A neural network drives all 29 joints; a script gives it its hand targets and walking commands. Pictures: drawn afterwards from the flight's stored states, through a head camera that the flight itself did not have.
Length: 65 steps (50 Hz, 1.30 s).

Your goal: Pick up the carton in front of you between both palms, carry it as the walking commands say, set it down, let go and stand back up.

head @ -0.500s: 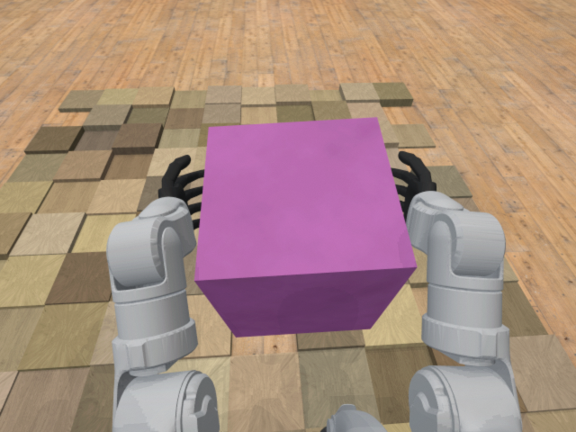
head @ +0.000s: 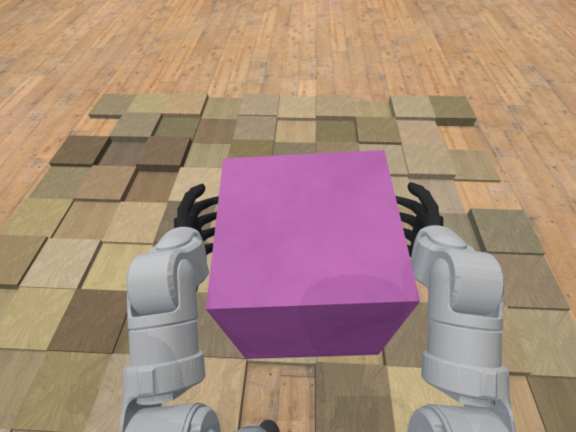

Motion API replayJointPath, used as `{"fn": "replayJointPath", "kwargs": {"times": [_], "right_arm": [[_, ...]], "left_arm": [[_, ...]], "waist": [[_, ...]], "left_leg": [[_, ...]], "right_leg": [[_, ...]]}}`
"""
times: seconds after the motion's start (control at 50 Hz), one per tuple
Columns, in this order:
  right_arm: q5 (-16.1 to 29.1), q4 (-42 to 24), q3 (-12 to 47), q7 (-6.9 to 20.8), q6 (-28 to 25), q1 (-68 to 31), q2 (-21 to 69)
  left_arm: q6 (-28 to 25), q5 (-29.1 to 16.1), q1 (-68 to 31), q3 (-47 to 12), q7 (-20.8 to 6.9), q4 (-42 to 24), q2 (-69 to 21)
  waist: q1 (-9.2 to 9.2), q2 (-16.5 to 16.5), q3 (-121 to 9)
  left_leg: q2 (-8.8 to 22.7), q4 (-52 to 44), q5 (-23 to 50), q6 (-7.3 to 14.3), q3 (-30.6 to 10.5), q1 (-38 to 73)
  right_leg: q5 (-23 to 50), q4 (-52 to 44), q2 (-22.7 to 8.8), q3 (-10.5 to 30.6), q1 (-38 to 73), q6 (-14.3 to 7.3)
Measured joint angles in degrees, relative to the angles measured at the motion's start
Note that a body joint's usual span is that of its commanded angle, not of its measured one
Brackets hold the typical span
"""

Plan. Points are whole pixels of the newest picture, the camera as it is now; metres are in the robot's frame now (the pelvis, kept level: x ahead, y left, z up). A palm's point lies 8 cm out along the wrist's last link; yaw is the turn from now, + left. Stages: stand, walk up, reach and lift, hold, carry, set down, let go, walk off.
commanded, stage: carry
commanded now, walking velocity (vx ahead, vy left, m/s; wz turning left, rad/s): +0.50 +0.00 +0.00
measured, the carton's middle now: (307, 265) +0.34 +0.01 +0.04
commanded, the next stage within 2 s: none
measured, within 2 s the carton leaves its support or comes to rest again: neither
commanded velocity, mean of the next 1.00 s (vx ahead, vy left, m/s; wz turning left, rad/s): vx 0.50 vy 0.00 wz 0.00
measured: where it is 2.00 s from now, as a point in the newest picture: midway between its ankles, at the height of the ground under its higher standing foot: (319, 178)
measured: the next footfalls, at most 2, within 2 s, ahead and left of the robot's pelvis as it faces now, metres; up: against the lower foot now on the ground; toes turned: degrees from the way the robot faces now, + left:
left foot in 0.04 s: +0.17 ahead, +0.08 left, -0.02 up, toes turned +6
right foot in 0.44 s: +0.47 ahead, -0.10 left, -0.01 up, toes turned -7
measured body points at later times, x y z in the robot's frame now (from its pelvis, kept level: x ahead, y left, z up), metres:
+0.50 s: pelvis +0.34 -0.02 -0.02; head +0.35 -0.02 +0.43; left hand +0.68 +0.13 +0.09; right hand +0.68 -0.17 +0.09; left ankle +0.17 +0.08 -0.68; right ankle +0.45 -0.10 -0.73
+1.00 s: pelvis +0.68 +0.00 -0.03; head +0.70 +0.01 +0.42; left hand +1.04 +0.16 +0.09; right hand +1.03 -0.15 +0.09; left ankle +0.74 +0.06 -0.75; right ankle +0.57 -0.11 -0.63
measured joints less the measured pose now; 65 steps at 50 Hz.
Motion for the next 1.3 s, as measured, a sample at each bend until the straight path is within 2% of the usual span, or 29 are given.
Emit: {"fn": "replayJointPath", "kwargs": {"times": [0.04,0.08,0.12,0.18,0.24,0.3,0.36,0.4,0.44,0.46,0.48,0.5,0.52,0.56,0.64,0.72,0.78,0.82,0.86,0.88,0.9,0.94,0.98,1.02,1.08,1.16,1.22,1.3], "right_arm": [[0.1,1.3,0.4,0.1,-0.3,-0.1,0.0],[-0.6,3.7,0.9,0.1,-1.3,-0.4,0.4],[-0.8,5.5,1.4,0.1,-1.5,0.2,0.4],[-0.4,6.1,1.5,0.1,-1.5,1.8,0.1],[0.5,5.7,1.7,0.1,-2.7,2.0,-0.3],[1.2,5.1,2.4,0.1,-3.6,2.1,-0.6],[1.7,4.3,2.7,0.1,-4.0,1.8,-0.7],[1.8,3.9,3.0,0.1,-3.7,1.4,-0.9],[1.8,3.8,3.1,0.0,-3.1,1.1,-1.2],[1.9,4.1,3.1,0.1,-2.6,0.6,-1.8],[2.1,4.2,2.8,0.1,-2.1,0.2,-2.4],[2.2,4.4,2.4,0.1,-1.6,-0.1,-2.8],[2.2,4.4,2.0,0.1,-1.2,-0.2,-3.0],[2.0,4.0,1.2,0.2,-0.2,0.1,-2.8],[0.8,3.3,0.3,0.2,0.3,-0.4,-1.4],[0.6,2.1,-0.1,0.2,-0.4,-1.0,-0.8],[0.7,2.0,-0.3,0.4,-0.2,-1.7,-1.6],[0.6,2.6,-0.4,0.5,0.1,-2.1,-1.8],[0.4,3.3,0.0,0.5,0.7,-2.9,-2.0],[0.1,4.0,0.3,0.5,0.4,-3.4,-1.7],[-0.2,4.9,0.6,0.4,-0.3,-3.8,-1.3],[-0.4,5.9,1.5,-0.2,-0.1,-4.7,-0.8],[0.4,4.6,1.4,-0.9,0.8,-4.1,-0.4],[1.4,2.0,1.1,-1.5,1.8,-3.8,-0.4],[2.9,-0.9,0.7,-2.0,2.0,-4.7,-1.1],[3.9,1.0,0.5,-2.0,1.8,-6.8,-1.9],[3.6,4.3,0.7,-1.8,2.3,-7.7,-2.3],[2.9,7.6,0.4,-1.1,2.7,-8.5,-2.8]], "left_arm": [[0.3,0.3,0.6,-0.5,-0.1,0.0,0.6],[0.4,-0.1,0.2,-0.7,-0.2,1.8,2.2],[0.8,-0.2,0.6,-0.8,-0.3,3.1,2.6],[1.0,0.8,1.0,-0.2,-0.3,4.3,1.4],[0.1,1.3,1.6,-0.1,-0.3,3.0,0.6],[-0.4,1.5,2.5,-0.1,-0.3,0.8,0.3],[-0.5,1.6,3.1,-0.1,-0.3,-1.3,0.1],[-0.5,1.6,3.3,-0.2,-0.3,-2.0,0.2],[-0.4,1.5,3.4,-0.5,-0.2,-2.0,0.3],[-0.8,1.6,3.4,-0.7,-0.2,-1.3,0.0],[-0.9,1.8,2.9,-1.0,-0.2,-0.5,-0.1],[-0.8,1.9,2.1,-1.4,-0.1,0.4,0.0],[-0.6,1.8,1.5,-1.7,0.1,1.3,0.1],[-0.1,0.9,1.3,-1.8,0.3,2.0,0.0],[0.2,-0.4,0.9,-1.4,0.7,1.9,0.7],[0.2,-0.7,-0.5,-1.0,0.7,1.1,1.0],[0.0,-0.6,-1.8,-1.4,0.7,2.0,1.1],[0.4,-0.3,-2.4,-1.6,0.7,2.6,1.4],[1.2,-0.4,-3.1,-1.2,0.7,2.9,1.8],[1.6,-0.7,-3.7,-1.1,0.7,3.1,2.5],[1.9,-1.2,-4.4,-0.8,0.7,3.5,3.6],[3.1,-2.1,-4.5,-0.1,0.7,2.9,4.8],[4.3,-2.3,-4.4,0.9,0.8,1.9,4.2],[4.7,-2.2,-4.6,1.8,0.8,0.1,3.0],[4.6,-1.8,-5.1,1.9,0.8,-3.2,2.1],[5.0,-0.7,-5.5,2.4,0.8,-4.2,1.7],[5.6,0.1,-5.1,2.7,0.8,-2.4,1.8],[6.3,1.3,-5.5,2.5,0.7,0.4,1.7]], "waist": [[-0.56,0.7,-0.9],[-2.03,-1.2,-1.7],[-3.17,-1.5,-2.0],[-4.2,-1.3,-1.9],[-4.98,-1.1,-1.6],[-5.79,-1.2,-1.7],[-6.11,-1.5,-1.7],[-5.4,-1.9,-1.7],[-3.83,-2.2,-1.3],[-2.67,0.0,-0.7],[-1.62,1.2,-0.1],[-0.81,1.3,0.5],[-0.26,1.0,1.0],[0.25,1.0,1.4],[0.58,0.3,1.2],[0.78,-0.8,0.3],[0.71,-0.4,-0.6],[0.71,0.0,-1.2],[0.51,0.6,-1.8],[-0.19,-0.5,-2.4],[-1.25,-2.5,-2.2],[-2.65,-2.7,-1.2],[-3.74,-2.6,-0.5],[-4.56,-2.6,0.3],[-5.51,-2.8,0.8],[-6.76,-2.6,-0.6],[-7.21,-2.0,-2.3],[-6.13,-1.3,-3.4]], "left_leg": [[-0.2,-3.5,-2.4,1.1,1.3,5.7],[-1.7,1.1,-12.7,2.9,2.0,6.2],[-2.2,3.1,-14.9,2.7,2.2,7.3],[-2.5,2.2,-17.2,2.9,1.8,10.5],[-2.7,0.7,-19.5,2.8,1.4,14.0],[-2.6,-1.0,-22.0,2.1,0.8,17.9],[-2.3,-2.5,-24.0,1.1,0.3,22.4],[-2.2,-1.2,-24.0,0.6,0.7,24.9],[-1.7,4.2,-20.0,0.3,1.6,26.1],[0.4,9.5,-14.3,0.6,1.7,25.4],[0.9,17.5,-12.7,0.0,-0.1,23.1],[-0.2,26.7,-15.9,-0.3,-2.4,19.8],[-1.5,34.8,-19.7,-0.1,-4.1,16.3],[-2.7,43.1,-23.5,0.9,-5.7,9.6],[-0.7,40.4,-21.9,1.3,-4.5,-1.5],[1.7,23.0,-11.3,-0.2,-3.6,-6.3],[1.4,7.1,0.0,-0.4,-2.7,-4.4],[0.6,-1.3,7.8,-0.1,-1.1,-0.8],[0.0,-5.8,11.5,0.6,1.1,4.2],[-0.9,-4.1,5.8,1.6,2.0,5.3],[-2.5,-0.4,1.3,2.9,2.8,4.2],[-2.8,3.9,-2.1,6.2,3.5,3.7],[-2.9,5.4,-4.9,7.7,3.7,4.5],[-2.9,5.2,-7.3,7.9,3.7,6.2],[-2.8,4.3,-9.9,7.6,3.8,9.4],[-2.0,2.1,-13.3,6.8,3.0,14.6],[-1.0,0.0,-16.1,5.1,2.2,19.5],[0.7,0.3,-21.5,1.9,1.4,26.0]], "right_leg": [[-0.1,9.0,0.1,0.2,-0.8,0.4],[-1.5,24.1,-1.5,2.8,-6.2,1.0],[-2.3,36.8,-1.3,5.1,-12.8,1.2],[0.9,42.6,-2.5,5.8,-21.7,1.5],[3.4,40.2,-4.1,6.0,-28.9,1.9],[5.6,32.7,-5.2,5.4,-33.3,2.4],[10.5,21.7,-5.0,3.6,-33.9,1.6],[14.1,16.3,-4.2,2.2,-32.6,0.3],[19.8,9.9,-3.0,0.8,-28.2,-0.7],[23.4,9.6,-1.4,-0.4,-26.5,-1.8],[28.9,10.0,-0.7,-1.3,-25.3,-3.3],[35.6,10.4,-0.9,-2.1,-24.4,-5.0],[39.1,11.1,-1.3,-2.5,-23.3,-6.2],[33.4,11.6,-1.0,-2.7,-20.6,-6.2],[29.5,7.6,-0.7,-3.4,-14.6,-5.9],[26.8,3.1,-0.5,-3.4,-8.8,-5.1],[23.5,1.6,-0.2,-3.2,-4.1,-3.7],[19.3,3.9,-0.3,-2.6,-1.2,-2.6],[13.0,10.4,-0.5,-1.6,0.5,-1.7],[9.9,16.3,-1.8,-0.8,-0.7,-1.0],[5.3,24.8,-2.7,1.9,-3.9,0.1],[-0.5,41.9,-1.1,5.9,-11.9,0.2],[-0.1,51.0,-1.0,6.6,-19.1,-0.4],[1.1,53.3,-2.1,6.7,-25.4,-0.8],[2.8,51.1,-4.3,6.7,-33.0,-0.3],[5.8,40.5,-6.1,6.0,-38.2,0.7],[12.8,26.7,-5.8,4.7,-37.3,0.8],[19.1,11.6,-3.5,0.7,-30.6,-0.6]]}}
